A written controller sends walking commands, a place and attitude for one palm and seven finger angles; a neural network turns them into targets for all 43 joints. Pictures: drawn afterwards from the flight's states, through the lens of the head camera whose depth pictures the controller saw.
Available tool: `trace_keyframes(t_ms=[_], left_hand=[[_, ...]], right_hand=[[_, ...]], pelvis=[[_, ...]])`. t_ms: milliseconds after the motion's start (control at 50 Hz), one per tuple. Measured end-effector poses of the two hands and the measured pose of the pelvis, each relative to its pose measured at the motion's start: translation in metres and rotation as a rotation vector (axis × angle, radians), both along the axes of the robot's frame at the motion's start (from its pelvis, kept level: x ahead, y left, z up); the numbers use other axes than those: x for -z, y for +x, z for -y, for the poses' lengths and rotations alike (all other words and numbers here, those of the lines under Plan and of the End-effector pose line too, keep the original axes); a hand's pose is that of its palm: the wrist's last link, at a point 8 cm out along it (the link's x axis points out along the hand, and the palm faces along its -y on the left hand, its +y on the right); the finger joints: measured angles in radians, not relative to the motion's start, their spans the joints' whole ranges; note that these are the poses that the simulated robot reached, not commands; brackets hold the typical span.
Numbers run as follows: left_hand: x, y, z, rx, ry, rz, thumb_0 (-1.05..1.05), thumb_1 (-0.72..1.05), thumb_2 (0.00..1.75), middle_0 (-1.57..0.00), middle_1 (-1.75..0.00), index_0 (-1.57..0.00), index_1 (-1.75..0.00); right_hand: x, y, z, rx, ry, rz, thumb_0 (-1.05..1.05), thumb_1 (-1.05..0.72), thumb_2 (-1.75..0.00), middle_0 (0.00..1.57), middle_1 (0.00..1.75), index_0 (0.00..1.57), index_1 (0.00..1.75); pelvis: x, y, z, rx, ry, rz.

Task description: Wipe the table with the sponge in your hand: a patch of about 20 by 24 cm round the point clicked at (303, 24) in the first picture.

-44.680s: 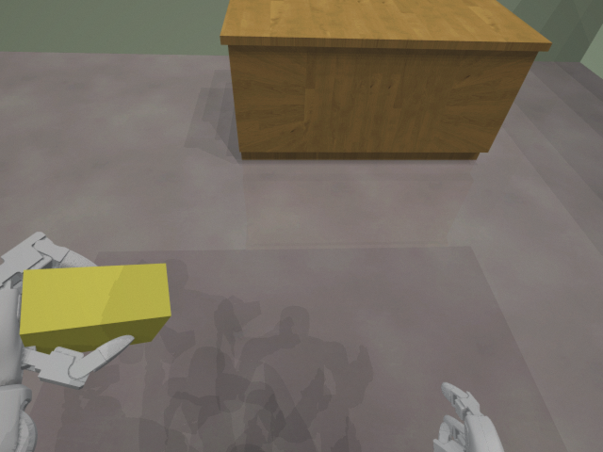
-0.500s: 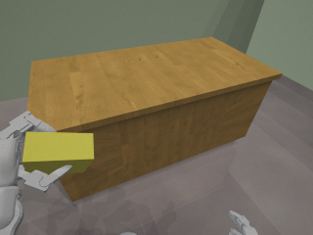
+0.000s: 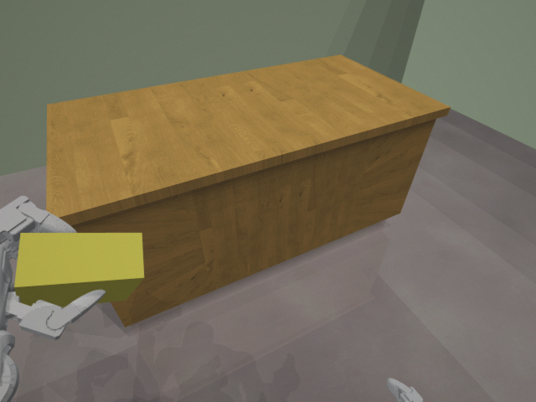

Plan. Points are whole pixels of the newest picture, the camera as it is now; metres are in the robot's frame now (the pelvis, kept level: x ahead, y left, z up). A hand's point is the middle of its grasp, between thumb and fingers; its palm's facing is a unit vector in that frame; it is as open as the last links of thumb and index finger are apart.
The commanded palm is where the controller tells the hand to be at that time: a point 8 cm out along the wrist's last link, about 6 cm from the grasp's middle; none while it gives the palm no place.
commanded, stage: stop stepping back and stand still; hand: left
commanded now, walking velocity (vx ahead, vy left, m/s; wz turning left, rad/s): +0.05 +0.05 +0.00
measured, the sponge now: (99, 271) +0.23 +0.21 +0.16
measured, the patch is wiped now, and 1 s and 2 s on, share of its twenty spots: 1.00 1.00 1.00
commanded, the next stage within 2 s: stand and wait in 0.30 s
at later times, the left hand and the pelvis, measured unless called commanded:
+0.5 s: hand (33, 304) +0.18 +0.25 +0.18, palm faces +0.48 -0.80 -0.37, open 9.8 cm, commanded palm +0.13 +0.28 +0.19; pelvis -0.02 -0.01 +0.00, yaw +3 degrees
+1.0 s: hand (36, 284) +0.21 +0.27 +0.17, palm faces +0.44 -0.84 -0.32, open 9.8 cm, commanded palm +0.16 +0.31 +0.19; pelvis +0.01 +0.02 +0.02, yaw +3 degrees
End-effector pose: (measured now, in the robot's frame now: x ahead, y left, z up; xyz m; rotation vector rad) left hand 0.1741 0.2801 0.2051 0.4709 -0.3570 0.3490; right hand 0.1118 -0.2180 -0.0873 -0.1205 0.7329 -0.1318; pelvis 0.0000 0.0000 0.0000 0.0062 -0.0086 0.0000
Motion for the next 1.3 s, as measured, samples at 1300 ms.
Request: trace_keyframes(t_ms=[1300], left_hand=[[0.025,-0.016,-0.043,-0.111,-0.123,-0.11,-0.01,-0.5,1.09,-0.78,-1.38,-0.77,-1.39]], right_hand=[[-0.053,0.083,-0.03,-0.105,-0.121,0.086,0.01,-0.9,-0.9,0.2,0.3,0.2,0.3]], pelvis=[[-0.019,0.007,-0.03,-0.048,-0.026,0.009]])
